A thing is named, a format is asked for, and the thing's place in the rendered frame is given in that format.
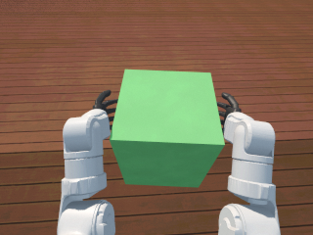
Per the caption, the robot right upper arm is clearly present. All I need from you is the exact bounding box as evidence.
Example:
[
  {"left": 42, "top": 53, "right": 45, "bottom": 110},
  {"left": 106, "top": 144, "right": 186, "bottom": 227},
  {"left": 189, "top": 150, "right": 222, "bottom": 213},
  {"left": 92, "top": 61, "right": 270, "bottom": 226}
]
[{"left": 218, "top": 204, "right": 281, "bottom": 235}]

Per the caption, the left robot forearm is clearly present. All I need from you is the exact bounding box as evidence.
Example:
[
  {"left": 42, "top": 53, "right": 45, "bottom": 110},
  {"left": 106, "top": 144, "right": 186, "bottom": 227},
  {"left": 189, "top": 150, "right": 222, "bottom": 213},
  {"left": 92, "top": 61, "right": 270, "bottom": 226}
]
[{"left": 57, "top": 109, "right": 111, "bottom": 235}]

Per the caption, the right robot hand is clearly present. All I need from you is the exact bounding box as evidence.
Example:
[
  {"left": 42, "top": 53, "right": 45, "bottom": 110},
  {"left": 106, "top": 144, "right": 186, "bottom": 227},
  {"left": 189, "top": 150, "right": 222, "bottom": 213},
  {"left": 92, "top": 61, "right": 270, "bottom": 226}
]
[{"left": 216, "top": 92, "right": 242, "bottom": 133}]

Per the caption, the robot left upper arm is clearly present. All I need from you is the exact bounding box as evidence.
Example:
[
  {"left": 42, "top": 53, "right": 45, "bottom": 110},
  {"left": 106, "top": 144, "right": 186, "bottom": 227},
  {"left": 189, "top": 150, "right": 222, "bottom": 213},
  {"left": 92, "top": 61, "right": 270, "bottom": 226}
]
[{"left": 58, "top": 200, "right": 115, "bottom": 235}]

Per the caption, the left robot hand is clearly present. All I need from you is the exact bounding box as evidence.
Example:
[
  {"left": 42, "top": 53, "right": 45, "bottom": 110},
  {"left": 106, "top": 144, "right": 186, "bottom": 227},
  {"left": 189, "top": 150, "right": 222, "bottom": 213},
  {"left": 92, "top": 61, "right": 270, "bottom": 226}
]
[{"left": 92, "top": 90, "right": 118, "bottom": 130}]

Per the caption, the right robot forearm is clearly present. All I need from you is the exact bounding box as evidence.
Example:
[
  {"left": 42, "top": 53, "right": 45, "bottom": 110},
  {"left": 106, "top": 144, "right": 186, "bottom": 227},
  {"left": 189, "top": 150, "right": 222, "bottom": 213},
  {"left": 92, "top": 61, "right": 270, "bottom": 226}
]
[{"left": 223, "top": 112, "right": 281, "bottom": 235}]

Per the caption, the carton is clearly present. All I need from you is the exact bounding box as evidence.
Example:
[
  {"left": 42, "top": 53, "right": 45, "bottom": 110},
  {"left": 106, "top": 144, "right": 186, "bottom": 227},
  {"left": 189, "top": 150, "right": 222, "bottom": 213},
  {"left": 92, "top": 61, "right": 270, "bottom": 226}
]
[{"left": 110, "top": 69, "right": 225, "bottom": 188}]

